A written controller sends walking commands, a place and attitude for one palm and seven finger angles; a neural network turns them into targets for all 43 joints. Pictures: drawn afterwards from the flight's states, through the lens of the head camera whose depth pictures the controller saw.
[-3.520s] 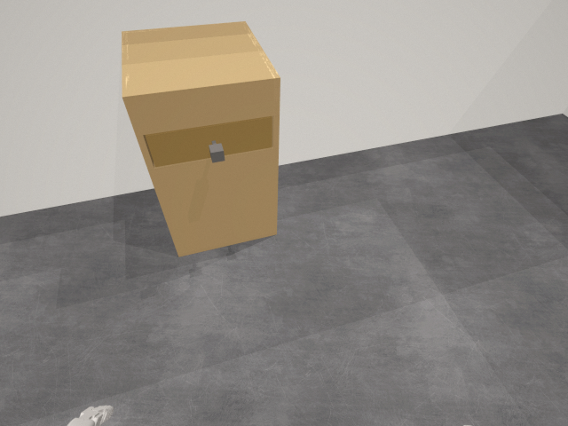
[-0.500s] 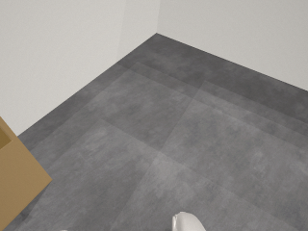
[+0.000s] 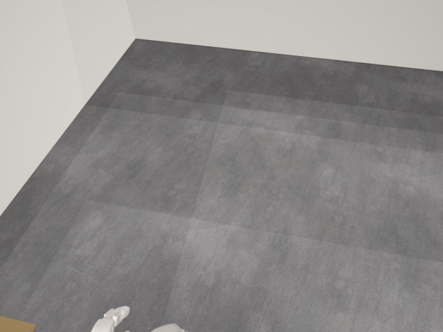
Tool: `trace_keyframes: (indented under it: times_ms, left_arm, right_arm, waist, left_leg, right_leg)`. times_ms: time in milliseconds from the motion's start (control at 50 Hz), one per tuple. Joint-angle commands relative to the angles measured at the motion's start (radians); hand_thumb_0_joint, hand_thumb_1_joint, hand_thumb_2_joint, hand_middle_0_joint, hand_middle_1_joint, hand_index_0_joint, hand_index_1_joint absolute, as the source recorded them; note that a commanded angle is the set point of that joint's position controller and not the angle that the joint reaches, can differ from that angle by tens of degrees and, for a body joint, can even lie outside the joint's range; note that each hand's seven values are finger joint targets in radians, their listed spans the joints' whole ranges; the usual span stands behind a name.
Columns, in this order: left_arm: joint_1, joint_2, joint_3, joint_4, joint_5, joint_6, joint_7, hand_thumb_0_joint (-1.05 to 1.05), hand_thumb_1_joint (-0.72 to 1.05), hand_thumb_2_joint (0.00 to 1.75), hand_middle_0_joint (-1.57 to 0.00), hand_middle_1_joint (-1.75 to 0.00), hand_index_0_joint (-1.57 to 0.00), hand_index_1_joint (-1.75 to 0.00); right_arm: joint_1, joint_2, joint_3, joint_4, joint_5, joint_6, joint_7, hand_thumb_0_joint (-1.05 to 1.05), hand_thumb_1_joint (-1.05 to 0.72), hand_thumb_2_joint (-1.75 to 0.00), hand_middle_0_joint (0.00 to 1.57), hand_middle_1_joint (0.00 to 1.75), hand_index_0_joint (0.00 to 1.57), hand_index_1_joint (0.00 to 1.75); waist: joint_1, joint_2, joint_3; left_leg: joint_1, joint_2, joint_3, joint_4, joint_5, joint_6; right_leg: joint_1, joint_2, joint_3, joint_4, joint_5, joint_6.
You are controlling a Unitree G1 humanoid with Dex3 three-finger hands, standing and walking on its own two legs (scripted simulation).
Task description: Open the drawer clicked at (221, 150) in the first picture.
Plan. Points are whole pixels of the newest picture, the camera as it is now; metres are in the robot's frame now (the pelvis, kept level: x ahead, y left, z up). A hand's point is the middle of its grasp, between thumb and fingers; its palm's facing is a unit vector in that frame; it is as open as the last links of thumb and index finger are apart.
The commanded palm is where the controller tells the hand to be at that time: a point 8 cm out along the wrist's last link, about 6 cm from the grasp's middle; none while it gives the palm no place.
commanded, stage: walk to a spot facing it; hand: left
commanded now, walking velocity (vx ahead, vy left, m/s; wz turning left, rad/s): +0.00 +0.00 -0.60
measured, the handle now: out of the picture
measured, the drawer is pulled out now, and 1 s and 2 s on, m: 0.00 0.00 0.00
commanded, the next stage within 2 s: turn to face it in 1.68 s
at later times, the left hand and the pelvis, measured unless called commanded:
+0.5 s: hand out of the picture +0.13 +0.24 -0.16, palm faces -0.22 -0.96 -0.20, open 7.4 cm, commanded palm none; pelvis +0.03 +0.05 +0.02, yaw -19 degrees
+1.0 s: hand (180, 298) +0.20 +0.10 -0.12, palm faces -0.57 -0.77 -0.29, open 7.4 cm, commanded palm none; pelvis -0.01 +0.00 +0.02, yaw -37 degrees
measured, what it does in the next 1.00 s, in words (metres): steps on the spot, turning right: left foot, then right foot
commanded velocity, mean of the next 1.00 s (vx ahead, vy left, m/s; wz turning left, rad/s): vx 0.00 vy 0.00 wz -0.60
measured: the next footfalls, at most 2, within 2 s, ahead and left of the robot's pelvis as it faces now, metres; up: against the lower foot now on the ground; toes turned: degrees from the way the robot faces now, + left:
left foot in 0.34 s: +0.10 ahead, +0.14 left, +0.00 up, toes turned -10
right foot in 0.80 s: -0.02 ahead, -0.09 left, +0.00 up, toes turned -37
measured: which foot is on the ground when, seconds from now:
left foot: up 0.00-0.32, down 0.34-0.80, up 0.82-1.00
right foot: down 0.00-0.36, up 0.38-0.78, down 0.80-1.00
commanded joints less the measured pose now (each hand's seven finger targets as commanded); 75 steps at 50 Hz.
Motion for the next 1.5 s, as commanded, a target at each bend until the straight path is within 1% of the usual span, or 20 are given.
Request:
trace_keyframes:
  times_ms: [0, 60, 220, 280, 300, 340, 460, 680, 740, 780, 800, 840, 900, 1160, 1240, 1260, 1280, 1300, 1360, 1480]
  left_arm:
    - [0.072, 0.191, 0.048, -0.037, -0.001, -0.010, 0.029, 0.00, 0.90, 0.90, -0.20, -0.30, -0.20, -0.30]
    - [0.046, 0.196, 0.048, -0.045, 0.009, -0.015, 0.021, 0.00, 0.90, 0.90, -0.20, -0.30, -0.20, -0.30]
    - [0.121, 0.236, 0.071, -0.048, 0.012, 0.005, 0.006, 0.00, 0.90, 0.90, -0.20, -0.30, -0.20, -0.30]
    - [0.089, 0.238, 0.072, -0.058, 0.006, 0.014, 0.009, 0.00, 0.90, 0.90, -0.20, -0.30, -0.20, -0.30]
    - [0.071, 0.213, 0.066, -0.069, -0.001, 0.017, 0.009, 0.00, 0.90, 0.90, -0.20, -0.30, -0.20, -0.30]
    - [0.121, 0.140, 0.051, -0.089, 0.000, 0.018, -0.002, 0.00, 0.90, 0.90, -0.20, -0.30, -0.20, -0.30]
    - [0.128, 0.159, 0.065, -0.050, 0.011, 0.047, -0.034, 0.00, 0.90, 0.90, -0.20, -0.30, -0.20, -0.30]
    - [0.009, 0.102, 0.040, -0.094, 0.006, 0.040, -0.040, 0.00, 0.90, 0.90, -0.20, -0.30, -0.20, -0.30]
    - [0.097, 0.139, 0.049, -0.065, 0.008, 0.017, -0.033, 0.00, 0.90, 0.90, -0.20, -0.30, -0.20, -0.30]
    - [0.216, 0.351, 0.085, -0.031, 0.013, -0.002, -0.002, 0.00, 0.90, 0.90, -0.20, -0.30, -0.20, -0.30]
    - [0.234, 0.344, 0.084, -0.025, 0.001, 0.004, 0.009, 0.00, 0.90, 0.90, -0.20, -0.30, -0.20, -0.30]
    - [0.110, 0.279, 0.074, -0.047, 0.002, 0.009, 0.016, 0.00, 0.90, 0.90, -0.20, -0.30, -0.20, -0.30]
    - [0.032, 0.216, 0.049, -0.070, -0.001, 0.001, 0.011, 0.00, 0.90, 0.90, -0.20, -0.30, -0.20, -0.30]
    - [0.105, 0.245, 0.061, -0.042, 0.011, 0.002, 0.000, 0.00, 0.90, 0.90, -0.20, -0.30, -0.20, -0.30]
    - [0.058, 0.236, 0.060, -0.052, 0.003, 0.005, -0.009, 0.00, 0.90, 0.90, -0.20, -0.30, -0.20, -0.30]
    - [0.041, 0.200, 0.051, -0.059, 0.000, 0.005, -0.012, 0.00, 0.90, 0.90, -0.20, -0.30, -0.20, -0.30]
    - [0.039, 0.129, 0.038, -0.082, -0.007, 0.008, -0.022, 0.00, 0.90, 0.90, -0.20, -0.30, -0.20, -0.30]
    - [0.002, 0.133, 0.043, -0.108, 0.000, 0.004, -0.029, 0.00, 0.90, 0.90, -0.20, -0.30, -0.20, -0.30]
    - [0.055, 0.176, 0.069, -0.051, 0.021, 0.014, -0.056, 0.00, 0.90, 0.90, -0.20, -0.30, -0.20, -0.30]
    - [0.058, 0.090, 0.042, -0.029, 0.016, 0.027, -0.058, 0.00, 0.90, 0.90, -0.20, -0.30, -0.20, -0.30]
  right_arm:
    - [-0.102, -0.097, -0.035, -0.151, -0.006, -0.021, -0.010, 0.00, -0.90, -0.90, 0.20, 0.30, 0.20, 0.30]
    - [-0.069, -0.102, -0.037, -0.141, -0.004, -0.015, -0.012, 0.00, -0.90, -0.90, 0.20, 0.30, 0.20, 0.30]
    - [-0.228, -0.125, -0.025, -0.216, 0.009, -0.043, -0.022, 0.00, -0.90, -0.90, 0.20, 0.30, 0.20, 0.30]
    - [-0.170, -0.149, -0.029, -0.207, 0.016, -0.051, -0.030, 0.00, -0.90, -0.90, 0.20, 0.30, 0.20, 0.30]
    - [-0.117, -0.180, -0.034, -0.189, 0.013, -0.059, -0.034, 0.00, -0.90, -0.90, 0.20, 0.30, 0.20, 0.30]
    - [-0.083, -0.324, -0.057, -0.196, -0.001, -0.059, -0.030, 0.00, -0.90, -0.90, 0.20, 0.30, 0.20, 0.30]
    - [-0.202, -0.205, -0.023, -0.227, -0.009, -0.064, -0.028, 0.00, -0.90, -0.90, 0.20, 0.30, 0.20, 0.30]
    - [-0.073, -0.261, -0.068, -0.151, -0.016, -0.054, -0.008, 0.00, -0.90, -0.90, 0.20, 0.30, 0.20, 0.30]
    - [-0.065, -0.260, -0.071, -0.145, -0.009, -0.049, -0.002, 0.00, -0.90, -0.90, 0.20, 0.30, 0.20, 0.30]
    - [-0.122, -0.135, -0.031, -0.219, -0.004, -0.039, 0.007, 0.00, -0.90, -0.90, 0.20, 0.30, 0.20, 0.30]
    - [-0.146, -0.161, -0.032, -0.226, 0.001, -0.027, -0.008, 0.00, -0.90, -0.90, 0.20, 0.30, 0.20, 0.30]
    - [-0.155, -0.162, -0.036, -0.201, 0.000, -0.017, -0.011, 0.00, -0.90, -0.90, 0.20, 0.30, 0.20, 0.30]
    - [-0.109, -0.171, -0.041, -0.156, -0.010, -0.016, -0.006, 0.00, -0.90, -0.90, 0.20, 0.30, 0.20, 0.30]
    - [-0.200, -0.164, -0.036, -0.205, -0.003, -0.037, -0.003, 0.00, -0.90, -0.90, 0.20, 0.30, 0.20, 0.30]
    - [-0.089, -0.158, -0.034, -0.171, 0.002, -0.060, -0.011, 0.00, -0.90, -0.90, 0.20, 0.30, 0.20, 0.30]
    - [-0.020, -0.181, -0.037, -0.150, 0.004, -0.070, -0.019, 0.00, -0.90, -0.90, 0.20, 0.30, 0.20, 0.30]
    - [0.045, -0.277, -0.052, -0.138, -0.009, -0.075, -0.027, 0.00, -0.90, -0.90, 0.20, 0.30, 0.20, 0.30]
    - [0.057, -0.332, -0.061, -0.147, -0.012, -0.073, -0.026, 0.00, -0.90, -0.90, 0.20, 0.30, 0.20, 0.30]
    - [-0.100, -0.223, -0.025, -0.180, -0.011, -0.084, -0.026, 0.00, -0.90, -0.90, 0.20, 0.30, 0.20, 0.30]
    - [0.031, -0.182, -0.012, -0.116, -0.006, -0.099, -0.033, 0.00, -0.90, -0.90, 0.20, 0.30, 0.20, 0.30]
  waist:
    - [0.019, -0.085, -0.074]
    - [-0.013, -0.126, -0.063]
    - [0.057, -0.189, -0.167]
    - [0.018, -0.175, -0.209]
    - [-0.011, -0.116, -0.233]
    - [-0.003, 0.277, -0.230]
    - [0.045, 0.164, -0.089]
    - [-0.017, 0.219, -0.118]
    - [0.037, 0.131, -0.184]
    - [0.106, -0.347, -0.205]
    - [0.112, -0.260, -0.216]
    - [0.068, -0.250, -0.136]
    - [0.020, -0.164, -0.113]
    - [0.065, -0.158, -0.121]
    - [0.012, -0.150, -0.114]
    - [-0.026, -0.071, -0.127]
    - [-0.061, 0.213, -0.136]
    - [-0.066, 0.322, -0.062]
    - [0.019, 0.165, 0.000]
    - [0.010, 0.137, -0.018]
  left_leg:
    - [-0.191, -0.001, -0.195, 0.042, 0.104, -0.035]
    - [-0.126, -0.028, -0.188, -0.069, 0.145, -0.049]
    - [-0.050, -0.115, -0.167, -0.427, 0.125, -0.042]
    - [0.103, -0.127, -0.172, -0.665, 0.241, -0.026]
    - [0.271, -0.068, -0.202, -0.796, 0.375, -0.006]
    - [0.416, 0.361, -0.531, -0.829, 0.858, 0.168]
    - [0.182, 0.160, -0.202, -0.853, 0.650, 0.146]
    - [0.249, 0.248, -0.088, -0.784, 0.633, 0.165]
    - [0.173, 0.202, 0.010, -0.559, 0.618, 0.066]
    - [-0.271, -0.009, -0.008, -0.122, -0.097, -0.044]
    - [-0.270, -0.001, -0.155, -0.023, -0.102, -0.030]
    - [-0.285, 0.014, -0.194, 0.013, 0.021, -0.029]
    - [-0.216, -0.003, -0.185, -0.035, 0.166, -0.050]
    - [-0.094, -0.089, -0.195, -0.375, 0.086, -0.031]
    - [0.205, -0.139, -0.166, -0.692, 0.186, 0.003]
    - [0.386, -0.081, -0.202, -0.813, 0.193, 0.017]
    - [0.499, 0.159, -0.471, -0.956, -0.058, 0.068]
    - [0.404, 0.357, -0.674, -1.054, -0.203, 0.142]
    - [0.210, 0.243, -0.450, -1.049, -0.030, 0.118]
    - [0.342, 0.150, -0.126, -0.888, 0.755, 0.111]
  right_leg:
    - [0.094, -0.278, 0.331, -0.305, 0.674, -0.125]
    - [0.001, -0.222, 0.298, -0.314, 0.603, -0.105]
    - [0.147, -0.184, 0.429, -0.204, 0.740, -0.105]
    - [0.118, -0.163, 0.461, -0.126, 0.731, -0.055]
    - [0.012, -0.114, 0.420, -0.057, 0.607, -0.008]
    - [-0.293, 0.035, 0.171, 0.354, -0.269, 0.112]
    - [-0.258, -0.046, 0.120, 0.588, -0.049, 0.148]
    - [-0.107, -0.072, -0.004, 0.101, -0.085, 0.126]
    - [0.133, -0.052, -0.020, -0.201, 0.154, 0.089]
    - [0.352, -0.440, 0.513, -0.311, 0.749, -0.081]
    - [0.309, -0.455, 0.458, -0.286, 0.801, -0.144]
    - [0.199, -0.348, 0.401, -0.323, 0.531, -0.116]
    - [0.135, -0.250, 0.292, -0.305, 0.596, -0.073]
    - [0.123, -0.240, 0.555, -0.390, 0.063, -0.126]
    - [-0.068, -0.151, 0.547, -0.327, -0.034, -0.068]
    - [-0.206, -0.081, 0.482, -0.230, -0.089, -0.020]
    - [-0.399, 0.055, 0.323, 0.013, -0.208, 0.034]
    - [-0.480, 0.045, 0.165, 0.245, -0.214, 0.079]
    - [-0.395, -0.051, 0.147, 0.456, -0.020, 0.101]
    - [-0.414, -0.065, 0.066, 0.488, 0.079, 0.135]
